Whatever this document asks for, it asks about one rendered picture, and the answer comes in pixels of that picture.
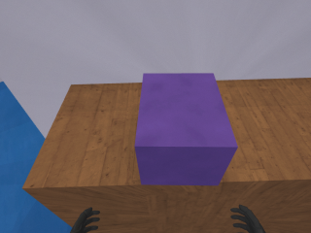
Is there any left robot hand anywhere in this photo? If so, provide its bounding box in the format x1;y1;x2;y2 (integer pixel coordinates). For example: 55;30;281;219
70;207;100;233

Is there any carton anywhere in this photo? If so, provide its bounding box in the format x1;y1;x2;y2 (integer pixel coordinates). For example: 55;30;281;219
134;73;238;186

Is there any pedestal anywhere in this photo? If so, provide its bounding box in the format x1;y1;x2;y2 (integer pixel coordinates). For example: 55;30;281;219
22;78;311;233

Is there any right robot hand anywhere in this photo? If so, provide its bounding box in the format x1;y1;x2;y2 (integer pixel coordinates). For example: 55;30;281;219
230;204;265;233

